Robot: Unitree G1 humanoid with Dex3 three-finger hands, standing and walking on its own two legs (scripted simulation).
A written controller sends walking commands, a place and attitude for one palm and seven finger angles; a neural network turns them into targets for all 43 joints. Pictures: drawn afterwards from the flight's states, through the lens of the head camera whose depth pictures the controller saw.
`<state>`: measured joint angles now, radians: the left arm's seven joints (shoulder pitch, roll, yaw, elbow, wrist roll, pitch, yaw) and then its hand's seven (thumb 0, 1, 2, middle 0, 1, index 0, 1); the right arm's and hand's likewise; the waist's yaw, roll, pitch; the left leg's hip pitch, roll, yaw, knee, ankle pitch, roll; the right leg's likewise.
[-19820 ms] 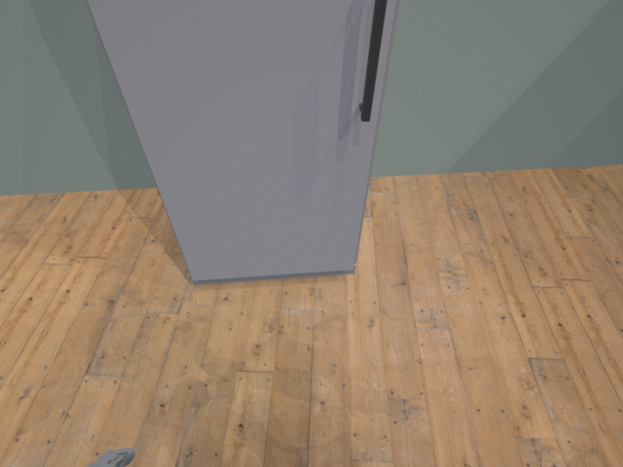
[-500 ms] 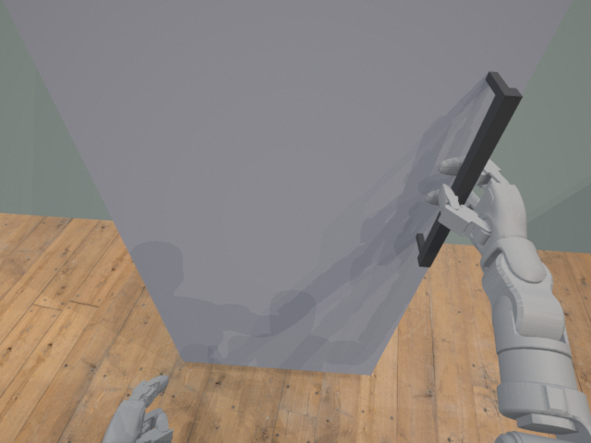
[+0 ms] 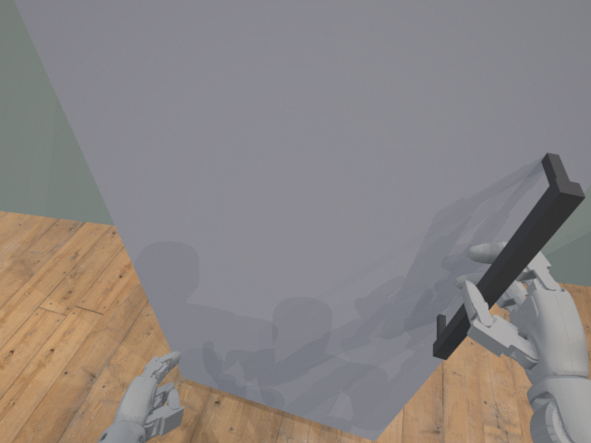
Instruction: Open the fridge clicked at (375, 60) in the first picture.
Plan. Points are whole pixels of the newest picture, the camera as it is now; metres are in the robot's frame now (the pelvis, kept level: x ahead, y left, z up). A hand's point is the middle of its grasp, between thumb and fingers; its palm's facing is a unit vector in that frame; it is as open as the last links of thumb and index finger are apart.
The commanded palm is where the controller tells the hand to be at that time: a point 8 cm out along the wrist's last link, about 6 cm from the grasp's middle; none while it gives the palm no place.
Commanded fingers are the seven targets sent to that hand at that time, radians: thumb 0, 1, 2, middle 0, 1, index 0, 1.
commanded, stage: walk backward, drawing the door open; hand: right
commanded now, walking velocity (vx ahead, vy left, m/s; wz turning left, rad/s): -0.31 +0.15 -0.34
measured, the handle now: (485, 277) +0.28 -0.20 +0.15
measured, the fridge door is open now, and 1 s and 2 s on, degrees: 9 32 58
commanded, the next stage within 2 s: none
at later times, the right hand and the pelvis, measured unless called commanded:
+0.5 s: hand (453, 392) +0.16 -0.13 +0.14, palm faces +0.34 +0.90 -0.29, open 6.2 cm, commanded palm +0.11 -0.17 +0.15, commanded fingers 0.00 -0.90 -0.90 0.45 1.40 0.45 1.40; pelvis -0.06 +0.07 +0.00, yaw -10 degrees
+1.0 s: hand out of the picture +0.06 -0.05 +0.14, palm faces +0.58 +0.76 -0.28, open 6.4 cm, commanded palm +0.00 -0.07 +0.15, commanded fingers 0.00 -0.90 -0.90 0.45 1.40 0.45 1.40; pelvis -0.09 +0.21 -0.01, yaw -29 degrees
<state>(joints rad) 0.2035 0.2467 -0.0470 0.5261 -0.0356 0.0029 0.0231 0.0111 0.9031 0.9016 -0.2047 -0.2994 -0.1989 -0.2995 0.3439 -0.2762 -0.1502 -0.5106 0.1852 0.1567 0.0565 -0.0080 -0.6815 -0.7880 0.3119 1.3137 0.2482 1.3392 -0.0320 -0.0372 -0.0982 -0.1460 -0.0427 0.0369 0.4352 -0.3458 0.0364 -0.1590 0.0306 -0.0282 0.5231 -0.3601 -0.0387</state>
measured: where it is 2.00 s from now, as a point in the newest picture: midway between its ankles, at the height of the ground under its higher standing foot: outside the picture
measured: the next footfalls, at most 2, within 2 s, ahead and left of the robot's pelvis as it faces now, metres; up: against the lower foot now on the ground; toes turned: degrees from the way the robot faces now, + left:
left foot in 0.24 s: +0.05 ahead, +0.09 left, +0.00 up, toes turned -3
right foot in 0.68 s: -0.11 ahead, -0.06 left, +0.00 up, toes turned -18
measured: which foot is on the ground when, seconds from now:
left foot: down 0.00-0.08, up 0.10-0.22, down 0.24-0.68, up 0.70-0.94, down 0.96-1.00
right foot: down 0.00-0.34, up 0.36-0.66, down 0.68-0.98, up 1.00-1.00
